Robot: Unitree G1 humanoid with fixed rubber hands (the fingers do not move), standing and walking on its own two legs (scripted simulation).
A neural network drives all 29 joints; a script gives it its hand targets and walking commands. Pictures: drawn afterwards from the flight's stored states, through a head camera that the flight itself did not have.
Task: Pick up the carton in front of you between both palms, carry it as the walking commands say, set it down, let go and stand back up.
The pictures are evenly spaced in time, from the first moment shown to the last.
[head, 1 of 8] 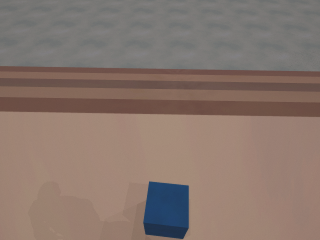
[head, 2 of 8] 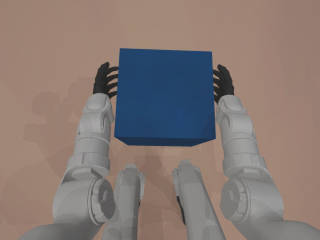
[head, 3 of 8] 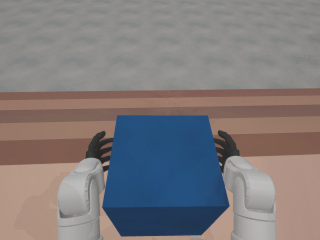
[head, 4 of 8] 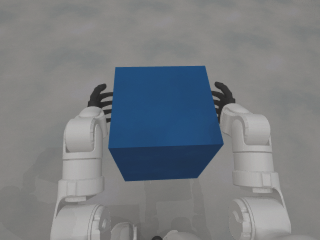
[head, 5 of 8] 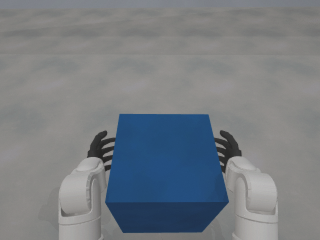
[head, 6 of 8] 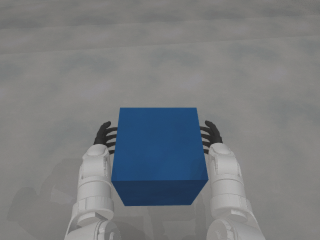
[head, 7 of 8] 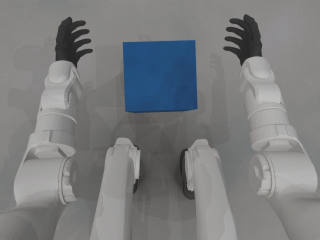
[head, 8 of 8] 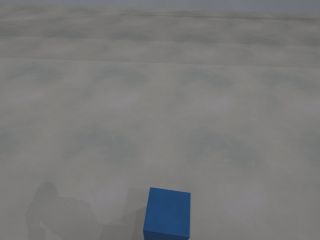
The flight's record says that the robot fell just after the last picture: no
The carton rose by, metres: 0.68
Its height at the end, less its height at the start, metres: -0.70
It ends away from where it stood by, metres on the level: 5.59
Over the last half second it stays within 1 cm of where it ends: yes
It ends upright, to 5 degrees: yes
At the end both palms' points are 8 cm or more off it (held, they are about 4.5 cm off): yes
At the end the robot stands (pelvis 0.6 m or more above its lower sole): yes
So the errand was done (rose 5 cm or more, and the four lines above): yes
